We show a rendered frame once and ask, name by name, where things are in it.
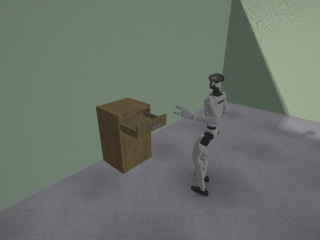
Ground robot left hand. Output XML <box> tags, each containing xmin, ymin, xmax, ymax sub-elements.
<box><xmin>173</xmin><ymin>106</ymin><xmax>191</xmax><ymax>118</ymax></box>

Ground robot right thigh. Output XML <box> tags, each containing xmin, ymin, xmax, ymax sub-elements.
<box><xmin>201</xmin><ymin>131</ymin><xmax>219</xmax><ymax>157</ymax></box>

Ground handle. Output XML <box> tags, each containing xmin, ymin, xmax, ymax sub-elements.
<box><xmin>149</xmin><ymin>123</ymin><xmax>161</xmax><ymax>130</ymax></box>

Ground drawer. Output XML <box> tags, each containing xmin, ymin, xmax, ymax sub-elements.
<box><xmin>119</xmin><ymin>111</ymin><xmax>167</xmax><ymax>139</ymax></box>

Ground robot thigh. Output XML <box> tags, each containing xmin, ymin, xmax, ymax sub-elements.
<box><xmin>192</xmin><ymin>133</ymin><xmax>211</xmax><ymax>168</ymax></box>
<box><xmin>201</xmin><ymin>131</ymin><xmax>219</xmax><ymax>157</ymax></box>

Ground left robot upper arm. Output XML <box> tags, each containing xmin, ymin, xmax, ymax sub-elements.
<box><xmin>204</xmin><ymin>96</ymin><xmax>220</xmax><ymax>125</ymax></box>

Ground robot left thigh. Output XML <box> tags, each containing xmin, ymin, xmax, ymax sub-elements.
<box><xmin>192</xmin><ymin>133</ymin><xmax>211</xmax><ymax>168</ymax></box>

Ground right robot upper arm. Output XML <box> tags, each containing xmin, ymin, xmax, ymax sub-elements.
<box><xmin>221</xmin><ymin>92</ymin><xmax>229</xmax><ymax>115</ymax></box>

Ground cabinet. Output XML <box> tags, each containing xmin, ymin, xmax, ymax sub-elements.
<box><xmin>96</xmin><ymin>97</ymin><xmax>152</xmax><ymax>174</ymax></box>

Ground left robot forearm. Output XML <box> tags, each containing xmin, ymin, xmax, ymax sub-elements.
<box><xmin>190</xmin><ymin>113</ymin><xmax>218</xmax><ymax>124</ymax></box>

